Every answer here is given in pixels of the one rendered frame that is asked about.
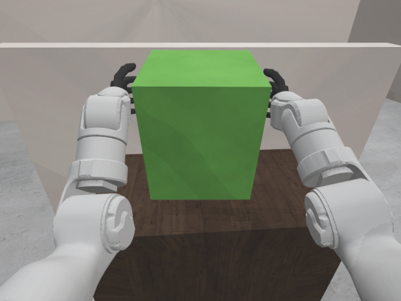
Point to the left robot hand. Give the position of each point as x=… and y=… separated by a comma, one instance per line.
x=121, y=81

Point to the left robot forearm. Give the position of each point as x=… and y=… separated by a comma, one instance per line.
x=99, y=165

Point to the right robot forearm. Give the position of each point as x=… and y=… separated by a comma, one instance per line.
x=321, y=155

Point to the left robot upper arm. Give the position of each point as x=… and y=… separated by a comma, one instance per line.
x=88, y=232

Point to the pedestal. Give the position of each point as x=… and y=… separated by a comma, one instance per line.
x=257, y=249

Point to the right robot upper arm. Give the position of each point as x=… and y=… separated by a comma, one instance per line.
x=352, y=218

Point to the right robot hand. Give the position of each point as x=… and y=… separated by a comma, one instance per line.
x=277, y=86

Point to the carton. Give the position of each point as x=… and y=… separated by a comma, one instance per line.
x=201, y=116

